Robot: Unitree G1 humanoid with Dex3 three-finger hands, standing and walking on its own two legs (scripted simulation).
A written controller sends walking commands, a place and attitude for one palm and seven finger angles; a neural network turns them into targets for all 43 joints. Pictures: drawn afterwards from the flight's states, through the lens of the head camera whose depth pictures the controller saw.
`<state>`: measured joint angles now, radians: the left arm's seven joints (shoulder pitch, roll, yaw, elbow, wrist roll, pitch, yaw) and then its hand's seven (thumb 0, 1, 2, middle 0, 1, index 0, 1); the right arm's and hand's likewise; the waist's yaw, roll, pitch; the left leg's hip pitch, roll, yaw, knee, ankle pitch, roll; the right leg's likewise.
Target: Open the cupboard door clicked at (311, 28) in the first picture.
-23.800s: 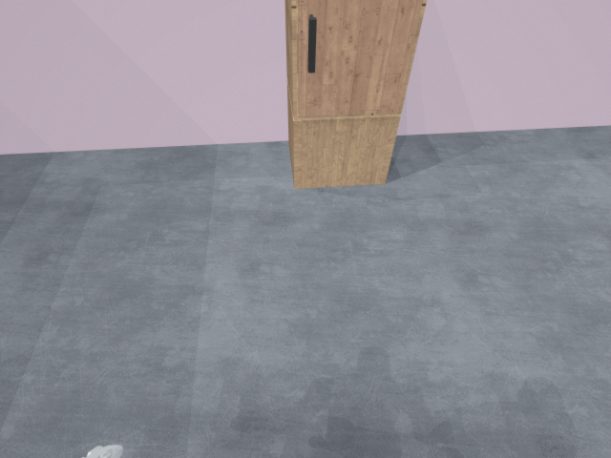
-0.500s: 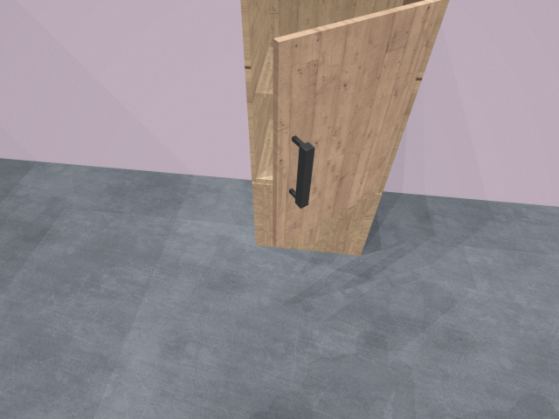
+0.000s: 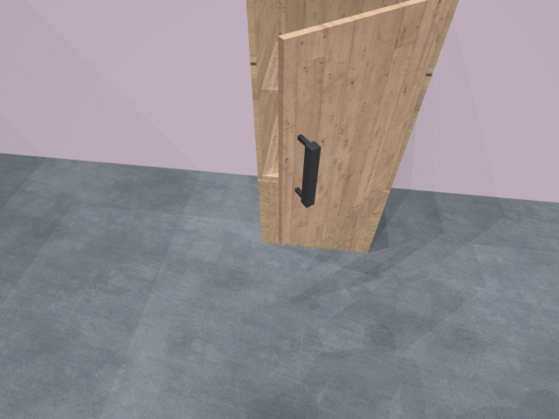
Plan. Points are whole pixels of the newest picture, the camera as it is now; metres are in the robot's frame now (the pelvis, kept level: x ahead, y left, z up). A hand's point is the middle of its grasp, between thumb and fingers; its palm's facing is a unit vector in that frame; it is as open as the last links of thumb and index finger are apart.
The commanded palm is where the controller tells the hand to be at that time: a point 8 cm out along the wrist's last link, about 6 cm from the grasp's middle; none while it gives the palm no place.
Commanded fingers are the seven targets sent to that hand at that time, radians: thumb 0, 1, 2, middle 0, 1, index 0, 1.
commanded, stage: look to check the result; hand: left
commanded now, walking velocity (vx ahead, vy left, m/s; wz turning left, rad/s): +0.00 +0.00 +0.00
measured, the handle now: (304, 171) +0.63 -0.02 -0.06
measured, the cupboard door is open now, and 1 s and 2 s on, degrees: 40 40 40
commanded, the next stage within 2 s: walk to a spot facing it in 0.12 s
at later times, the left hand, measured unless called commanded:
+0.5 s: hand out of the picture +0.07 +0.21 -0.17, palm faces -0.07 -0.96 -0.27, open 7.4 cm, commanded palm none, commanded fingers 0.00 0.90 0.90 -0.20 -0.30 -0.20 -0.30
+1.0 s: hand out of the picture +0.08 +0.16 -0.17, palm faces -0.27 -0.93 -0.26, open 7.4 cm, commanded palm none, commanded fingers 0.00 0.90 0.90 -0.20 -0.30 -0.20 -0.30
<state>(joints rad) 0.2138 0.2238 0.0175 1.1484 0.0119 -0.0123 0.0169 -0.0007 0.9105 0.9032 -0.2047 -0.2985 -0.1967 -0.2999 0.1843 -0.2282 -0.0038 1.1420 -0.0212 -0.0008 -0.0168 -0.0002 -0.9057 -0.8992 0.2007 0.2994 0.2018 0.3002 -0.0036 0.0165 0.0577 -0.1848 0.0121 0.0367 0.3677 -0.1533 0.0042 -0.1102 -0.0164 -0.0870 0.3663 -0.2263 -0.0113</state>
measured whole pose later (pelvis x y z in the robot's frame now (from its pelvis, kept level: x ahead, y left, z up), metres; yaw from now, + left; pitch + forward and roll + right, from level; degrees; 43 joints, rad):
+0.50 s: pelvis +0.01 -0.01 -0.01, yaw -6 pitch -1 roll +0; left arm 0.19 0.24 0.04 1.07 0.02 0.04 0.01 0.00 0.91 0.90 -0.20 -0.30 -0.20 -0.30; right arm 0.15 -0.24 -0.02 1.06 -0.02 0.02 -0.03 0.00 -0.91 -0.90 0.20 0.30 0.20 0.30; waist 0.01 0.01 0.07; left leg -0.21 0.06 0.12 0.46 -0.23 -0.01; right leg -0.19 0.02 0.00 0.47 -0.27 -0.02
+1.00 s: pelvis -0.01 -0.03 +0.00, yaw -21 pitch +2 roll +2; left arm 0.27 0.19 0.08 0.96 0.03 0.03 0.01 0.00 0.91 0.90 -0.21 -0.30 -0.20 -0.30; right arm 0.08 -0.21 -0.06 0.93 -0.01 0.05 -0.03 0.00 -0.91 -0.90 0.20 0.30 0.20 0.30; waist 0.04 -0.01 0.10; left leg -0.43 0.02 -0.02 0.94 -0.42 -0.06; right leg -0.26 0.09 0.15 0.46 -0.21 -0.07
